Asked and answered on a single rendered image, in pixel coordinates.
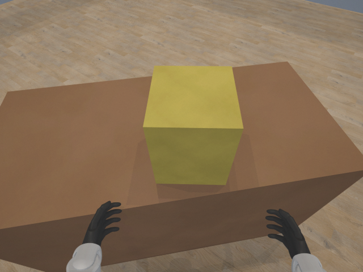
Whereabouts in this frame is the robot left forearm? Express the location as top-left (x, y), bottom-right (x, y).
top-left (66, 243), bottom-right (102, 272)

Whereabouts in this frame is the robot right forearm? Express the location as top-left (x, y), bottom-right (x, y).
top-left (292, 253), bottom-right (326, 272)

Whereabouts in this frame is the robot right hand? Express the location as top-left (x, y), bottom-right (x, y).
top-left (265, 209), bottom-right (311, 259)

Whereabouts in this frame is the carton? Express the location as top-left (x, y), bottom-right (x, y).
top-left (143, 66), bottom-right (243, 185)

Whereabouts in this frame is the robot left hand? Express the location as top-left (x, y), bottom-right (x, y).
top-left (82, 201), bottom-right (122, 246)

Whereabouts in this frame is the pedestal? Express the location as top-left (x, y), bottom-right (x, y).
top-left (0, 61), bottom-right (363, 272)

